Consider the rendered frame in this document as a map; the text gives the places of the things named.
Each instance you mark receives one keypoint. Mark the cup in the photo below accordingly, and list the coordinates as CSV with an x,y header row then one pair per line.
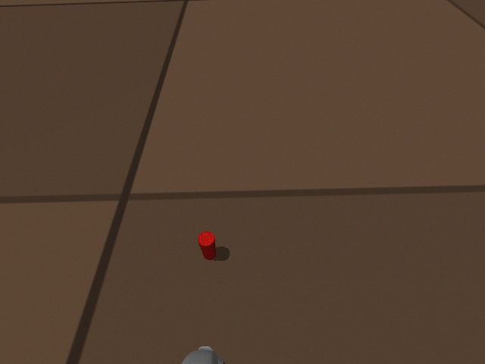
x,y
207,244

